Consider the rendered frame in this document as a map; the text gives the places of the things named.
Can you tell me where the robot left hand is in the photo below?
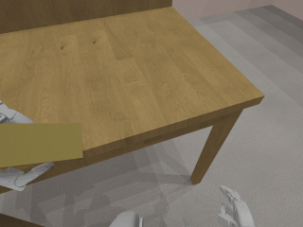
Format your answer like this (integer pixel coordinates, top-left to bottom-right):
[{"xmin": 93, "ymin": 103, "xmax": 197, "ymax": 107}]
[{"xmin": 0, "ymin": 100, "xmax": 54, "ymax": 191}]

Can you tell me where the table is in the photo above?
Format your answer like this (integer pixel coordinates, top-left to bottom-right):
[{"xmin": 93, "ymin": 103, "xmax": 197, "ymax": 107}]
[{"xmin": 0, "ymin": 0, "xmax": 265, "ymax": 227}]

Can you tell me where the robot left thigh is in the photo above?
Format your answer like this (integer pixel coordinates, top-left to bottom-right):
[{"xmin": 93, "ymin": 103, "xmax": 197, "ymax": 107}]
[{"xmin": 109, "ymin": 211, "xmax": 144, "ymax": 227}]

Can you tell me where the sponge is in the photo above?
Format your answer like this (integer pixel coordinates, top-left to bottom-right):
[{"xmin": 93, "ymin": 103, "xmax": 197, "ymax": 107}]
[{"xmin": 0, "ymin": 123, "xmax": 83, "ymax": 169}]

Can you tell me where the robot right hand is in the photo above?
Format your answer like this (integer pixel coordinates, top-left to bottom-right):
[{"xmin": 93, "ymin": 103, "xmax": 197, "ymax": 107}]
[{"xmin": 218, "ymin": 185, "xmax": 257, "ymax": 227}]

